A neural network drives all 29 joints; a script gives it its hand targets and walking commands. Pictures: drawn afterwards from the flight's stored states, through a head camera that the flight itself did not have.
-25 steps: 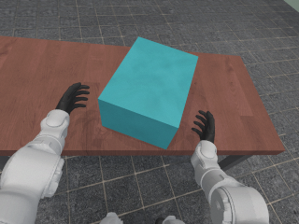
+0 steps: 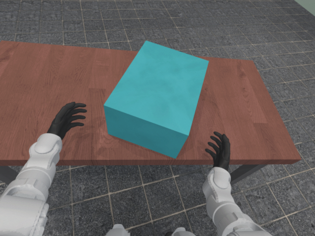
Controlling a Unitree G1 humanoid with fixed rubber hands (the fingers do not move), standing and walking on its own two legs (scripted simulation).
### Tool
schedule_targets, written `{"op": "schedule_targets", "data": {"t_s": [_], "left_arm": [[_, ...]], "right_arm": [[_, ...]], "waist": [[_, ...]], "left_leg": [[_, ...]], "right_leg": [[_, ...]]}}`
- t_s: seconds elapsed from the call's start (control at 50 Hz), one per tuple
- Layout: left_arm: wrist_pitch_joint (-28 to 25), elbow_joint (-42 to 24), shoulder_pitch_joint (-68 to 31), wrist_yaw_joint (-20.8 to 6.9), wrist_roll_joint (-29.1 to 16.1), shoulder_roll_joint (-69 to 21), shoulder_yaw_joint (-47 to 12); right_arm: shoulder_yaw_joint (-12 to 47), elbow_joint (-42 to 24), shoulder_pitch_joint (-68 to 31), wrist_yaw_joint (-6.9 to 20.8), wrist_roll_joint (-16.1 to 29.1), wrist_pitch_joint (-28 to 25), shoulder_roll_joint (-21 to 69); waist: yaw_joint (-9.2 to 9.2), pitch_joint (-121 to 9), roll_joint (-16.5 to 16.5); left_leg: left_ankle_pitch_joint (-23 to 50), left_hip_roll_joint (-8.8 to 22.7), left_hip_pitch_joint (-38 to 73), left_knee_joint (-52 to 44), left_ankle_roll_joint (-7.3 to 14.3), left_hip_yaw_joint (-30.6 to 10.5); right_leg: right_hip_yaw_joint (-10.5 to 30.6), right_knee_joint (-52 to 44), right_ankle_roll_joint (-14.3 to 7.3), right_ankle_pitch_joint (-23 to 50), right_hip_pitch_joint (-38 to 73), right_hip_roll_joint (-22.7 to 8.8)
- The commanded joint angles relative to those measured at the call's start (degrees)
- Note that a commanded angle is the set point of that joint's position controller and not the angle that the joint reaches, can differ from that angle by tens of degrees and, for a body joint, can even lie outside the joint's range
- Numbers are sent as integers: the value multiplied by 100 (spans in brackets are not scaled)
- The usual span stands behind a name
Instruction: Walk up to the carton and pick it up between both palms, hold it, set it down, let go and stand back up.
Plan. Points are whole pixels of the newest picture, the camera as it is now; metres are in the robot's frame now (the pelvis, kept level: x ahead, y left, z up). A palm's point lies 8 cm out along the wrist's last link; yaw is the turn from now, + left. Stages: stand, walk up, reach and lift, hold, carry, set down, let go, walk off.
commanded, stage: set down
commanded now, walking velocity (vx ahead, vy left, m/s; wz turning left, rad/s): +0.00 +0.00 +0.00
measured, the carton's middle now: (160, 96) +0.54 -0.02 -0.03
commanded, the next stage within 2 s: none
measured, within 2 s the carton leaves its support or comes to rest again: neither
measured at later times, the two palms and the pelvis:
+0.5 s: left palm (42, 148) +0.32 +0.27 +0.01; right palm (221, 176) +0.26 -0.16 +0.01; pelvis +0.00 +0.00 +0.01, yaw +1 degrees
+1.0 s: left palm (20, 179) +0.25 +0.28 +0.02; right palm (226, 208) +0.19 -0.15 +0.02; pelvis +0.02 +0.01 +0.02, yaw +1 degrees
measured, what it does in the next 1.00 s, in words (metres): stands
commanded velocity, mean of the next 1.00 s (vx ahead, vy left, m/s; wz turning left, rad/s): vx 0.00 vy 0.00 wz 0.00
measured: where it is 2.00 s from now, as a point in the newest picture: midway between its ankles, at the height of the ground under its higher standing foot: outside the picture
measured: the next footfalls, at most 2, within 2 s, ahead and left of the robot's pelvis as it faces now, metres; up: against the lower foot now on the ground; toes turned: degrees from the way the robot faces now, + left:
none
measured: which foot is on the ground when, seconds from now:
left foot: down 0.00-1.00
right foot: down 0.00-1.00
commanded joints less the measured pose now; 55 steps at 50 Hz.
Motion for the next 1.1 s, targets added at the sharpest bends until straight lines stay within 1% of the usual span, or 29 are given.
{"op": "schedule_targets", "data": {"t_s": [0.0,0.06,0.14,0.2,0.38,0.4,0.42,0.44,0.46,0.5,0.52,0.54,0.56,0.58,0.62,0.64,0.66,0.68,0.7,0.74,0.76,0.78,0.8,0.82,0.86,0.88,0.94,1.0,1.08], "left_arm": [[-44,-1558,-1490,-164,-147,1262,493],[226,-1635,-1105,-220,-104,1248,566],[448,-2014,-1077,-210,-245,1382,413],[579,-1822,-823,-248,-350,1433,327],[635,-3096,-17,-185,-609,1625,437],[634,-2848,-318,-189,-710,1668,414],[722,-3097,136,-180,-639,1651,423],[805,-2977,44,-225,-682,1708,519],[828,-3575,787,-190,-561,1685,658],[869,-3189,-177,-182,-829,1756,482],[985,-3525,843,-192,-584,1688,738],[1053,-3570,881,-227,-648,1633,709],[1115,-4013,1704,-235,-441,1586,913],[1142,-3627,857,-295,-546,1683,796],[1205,-4414,2020,-310,-389,1576,946],[1175,-4674,2007,-325,-349,1596,1059],[1226,-4226,1421,-355,-426,1725,1005],[1261,-4359,1428,-339,-454,1765,986],[1319,-4344,1817,-333,-375,1677,1057],[1272,-5113,2677,-320,-410,1577,1157],[1260,-5169,2447,-307,-400,1661,1117],[1216,-5495,3029,-252,-339,1553,1054],[1245,-5133,2444,-290,-469,1580,915],[1258,-5827,3587,-238,-310,1539,1140],[1270,-5687,3214,-256,-415,1543,919],[1288,-5611,3035,-244,-533,1562,826],[1367,-5931,3405,-131,-470,1559,818],[1286,-5915,3738,-51,-582,1550,851],[1332,-5918,3710,95,-381,1356,810]], "right_arm": [[653,-2492,-1008,-158,128,-319,113],[775,-2733,-550,-175,125,-107,153],[838,-3041,-341,-227,156,263,207],[926,-3164,-180,-267,116,561,311],[892,-3987,594,-345,-127,831,336],[852,-3975,352,-325,-115,904,274],[992,-3968,732,-334,-37,936,289],[1042,-4118,612,-340,-93,1031,374],[1101,-4275,1336,-348,39,940,351],[943,-4266,354,-312,-87,1159,258],[1087,-4344,1341,-314,-25,1103,321],[1138,-4461,1312,-314,-86,1132,327],[1358,-4684,2137,-312,51,1055,357],[1242,-4532,1333,-318,-75,1112,299],[1371,-5112,2511,-316,32,920,299],[1428,-5155,2592,-310,60,822,273],[1329,-5120,2024,-340,-137,890,314],[1177,-5285,2022,-335,-175,922,182],[1306,-5312,2319,-306,-197,875,317],[1422,-5685,3139,-281,-218,760,261],[1400,-5682,3018,-280,-136,779,254],[1362,-5806,3452,-240,-111,700,169],[1227,-5679,2996,-235,-245,838,179],[1386,-6137,4058,-197,-72,709,96],[1263,-6074,3873,-183,-181,827,74],[1117,-6100,3554,-176,-217,917,-21],[1022,-6388,3859,-80,-251,1061,-141],[1027,-6582,4124,24,-288,1111,-205],[878,-6560,4123,168,-340,1324,-370]], "waist": [[416,-2840,765],[575,-2307,759],[576,-1615,873],[607,-1239,839],[647,-1101,1047],[619,-1107,1037],[703,-877,1192],[717,-660,1028],[872,-676,1260],[663,-508,1131],[846,-270,1263],[770,-177,1051],[1019,-142,1091],[813,-245,1159],[955,-190,1106],[974,-264,1116],[867,-153,1172],[867,44,1156],[911,385,1088],[990,295,976],[950,344,1141],[967,323,1195],[844,480,1138],[1099,386,1144],[882,525,1282],[802,672,1232],[882,822,1406],[951,727,1055],[976,1043,1302]], "left_leg": [[1930,-6,3106,-199,-463,73],[1461,100,3121,-480,-424,-37],[119,276,2832,-972,-303,-148],[-409,356,2573,-1190,-181,-157],[-545,482,2826,-1525,-207,-321],[-560,460,2756,-1525,-241,-232],[-465,506,2867,-1627,-238,-278],[-595,453,2798,-1622,-215,-241],[-280,479,3082,-1710,-250,-252],[-542,458,2778,-1656,-234,-207],[-170,495,3111,-1783,-284,-259],[-58,485,3251,-1783,-265,-210],[523,432,3697,-1800,-292,-209],[569,377,3584,-1649,-315,-136],[1193,382,4185,-1752,-388,-151],[1528,342,4307,-1656,-443,-108],[1260,301,4009,-1599,-413,-59],[949,385,3936,-1741,-413,-103],[1315,363,4076,-1712,-422,-31],[1520,389,4443,-1805,-417,-43],[1604,365,4317,-1764,-461,-44],[1790,477,4474,-1799,-501,-162],[1198,486,4191,-1864,-463,-143],[1681,485,4559,-1940,-521,-152],[1566,486,4432,-1939,-534,-137],[1053,516,4177,-1993,-474,-155],[649,561,3948,-2251,-495,-132],[690,541,3928,-2256,-410,-20],[-186,654,3518,-2605,-351,-130]], "right_leg": [[75,-476,-284,1191,1898,126],[66,-546,-338,787,1897,143],[48,-470,-355,113,2128,168],[70,-520,-346,-108,2536,122],[-14,-534,-321,47,3072,133],[-33,-566,-369,-68,2963,146],[-22,-608,-386,94,3208,149],[13,-694,-386,-183,3125,105],[27,-670,-379,221,3388,162],[-12,-696,-415,-309,3094,84],[-33,-792,-415,86,3436,128],[-4,-901,-411,40,3453,124],[47,-1008,-412,465,3737,112],[10,-1024,-443,133,3316,98],[2,-1256,-448,578,3516,102],[-1,-1271,-433,653,3498,151],[41,-1269,-431,230,3258,73],[-15,-1254,-449,142,3359,103],[-55,-1314,-484,215,3251,82],[22,-1408,-483,456,3627,99],[-6,-1380,-454,507,3632,106],[-95,-1305,-460,626,3628,193],[-60,-1334,-464,202,3513,137],[-85,-1412,-476,744,3902,196],[-84,-1466,-517,468,3674,178],[-47,-1460,-524,152,3565,175],[-80,-1427,-485,85,3869,199],[-37,-1466,-535,71,3964,191],[-103,-1318,-563,-152,4237,251]]}}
